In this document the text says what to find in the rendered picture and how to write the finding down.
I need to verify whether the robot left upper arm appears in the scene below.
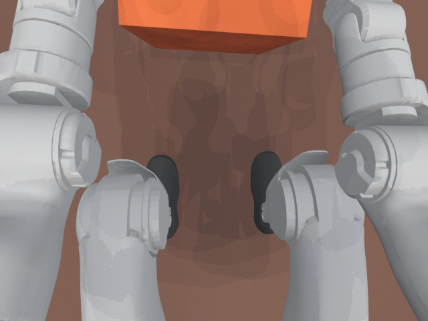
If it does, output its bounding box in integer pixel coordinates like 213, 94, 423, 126
0, 103, 102, 321

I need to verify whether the carton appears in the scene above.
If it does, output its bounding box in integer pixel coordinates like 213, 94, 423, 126
118, 0, 312, 55

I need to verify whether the robot right upper arm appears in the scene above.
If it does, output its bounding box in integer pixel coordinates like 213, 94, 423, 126
334, 125, 428, 321

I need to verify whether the right robot foot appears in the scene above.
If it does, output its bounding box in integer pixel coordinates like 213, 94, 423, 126
251, 151, 282, 234

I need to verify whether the robot left forearm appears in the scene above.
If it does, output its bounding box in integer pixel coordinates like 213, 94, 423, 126
0, 0, 104, 111

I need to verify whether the left robot thigh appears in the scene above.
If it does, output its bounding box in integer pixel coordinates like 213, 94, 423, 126
79, 173, 168, 321

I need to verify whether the robot right forearm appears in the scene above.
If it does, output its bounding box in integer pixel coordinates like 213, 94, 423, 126
323, 0, 428, 130

